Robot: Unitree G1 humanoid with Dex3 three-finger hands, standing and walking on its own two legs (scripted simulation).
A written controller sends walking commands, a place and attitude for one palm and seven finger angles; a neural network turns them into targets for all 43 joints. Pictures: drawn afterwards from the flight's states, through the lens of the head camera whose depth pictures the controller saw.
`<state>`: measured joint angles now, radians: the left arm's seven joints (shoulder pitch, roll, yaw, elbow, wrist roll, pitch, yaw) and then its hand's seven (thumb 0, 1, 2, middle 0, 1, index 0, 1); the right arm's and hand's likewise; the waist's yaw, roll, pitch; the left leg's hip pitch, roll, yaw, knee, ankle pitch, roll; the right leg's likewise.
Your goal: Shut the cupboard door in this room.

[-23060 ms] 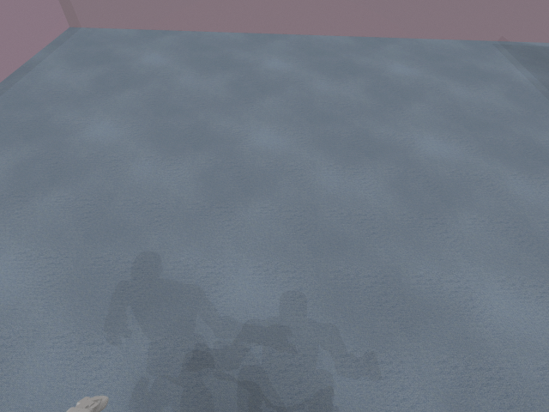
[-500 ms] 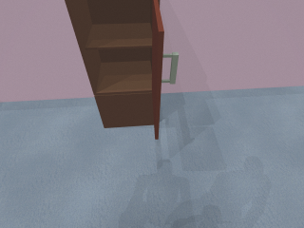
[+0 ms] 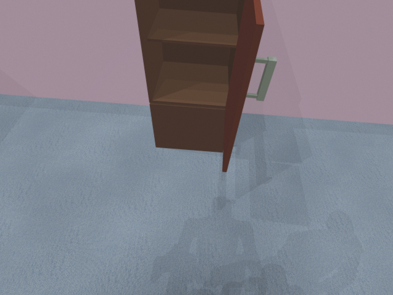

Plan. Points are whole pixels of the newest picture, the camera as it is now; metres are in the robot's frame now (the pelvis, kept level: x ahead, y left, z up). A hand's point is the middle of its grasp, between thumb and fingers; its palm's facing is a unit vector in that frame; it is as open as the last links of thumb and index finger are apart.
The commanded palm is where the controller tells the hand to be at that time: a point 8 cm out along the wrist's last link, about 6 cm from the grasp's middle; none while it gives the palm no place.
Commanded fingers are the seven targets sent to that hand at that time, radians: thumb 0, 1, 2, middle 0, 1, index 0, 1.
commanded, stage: turn or walk to find it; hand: left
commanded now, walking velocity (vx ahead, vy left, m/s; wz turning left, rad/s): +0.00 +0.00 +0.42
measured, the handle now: (258, 79) +0.66 -0.14 +0.08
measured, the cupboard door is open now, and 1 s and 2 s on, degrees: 88 88 88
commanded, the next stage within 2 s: stand and wait in 0.26 s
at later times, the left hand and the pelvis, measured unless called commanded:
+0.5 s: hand out of the picture +0.11 +0.14 -0.13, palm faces +0.22 -0.93 -0.29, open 7.4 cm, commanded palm none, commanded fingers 0.00 0.90 0.90 -0.20 -0.30 -0.20 -0.30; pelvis +0.08 -0.06 +0.02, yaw +12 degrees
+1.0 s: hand out of the picture +0.03 +0.14 -0.16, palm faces +0.38 -0.89 -0.24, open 7.4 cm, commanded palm none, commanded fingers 0.00 0.90 0.90 -0.20 -0.30 -0.20 -0.30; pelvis +0.08 -0.05 +0.02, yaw +19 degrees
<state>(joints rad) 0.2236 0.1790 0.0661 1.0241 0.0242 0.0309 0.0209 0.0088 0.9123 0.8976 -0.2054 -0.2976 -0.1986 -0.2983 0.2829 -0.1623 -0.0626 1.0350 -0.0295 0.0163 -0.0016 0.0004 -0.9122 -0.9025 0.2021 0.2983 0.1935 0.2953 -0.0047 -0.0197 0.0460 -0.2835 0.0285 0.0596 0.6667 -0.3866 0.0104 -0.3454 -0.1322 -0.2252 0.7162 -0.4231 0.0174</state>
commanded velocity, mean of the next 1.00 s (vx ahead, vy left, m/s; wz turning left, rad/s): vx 0.00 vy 0.00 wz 0.29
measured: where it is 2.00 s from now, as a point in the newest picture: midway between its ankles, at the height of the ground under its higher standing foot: outside the picture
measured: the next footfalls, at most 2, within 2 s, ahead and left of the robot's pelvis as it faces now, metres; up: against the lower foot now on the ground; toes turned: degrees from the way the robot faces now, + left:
right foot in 0.32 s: +0.14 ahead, -0.13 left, +0.00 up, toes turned +3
left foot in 0.78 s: +0.07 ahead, +0.06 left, +0.00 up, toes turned +18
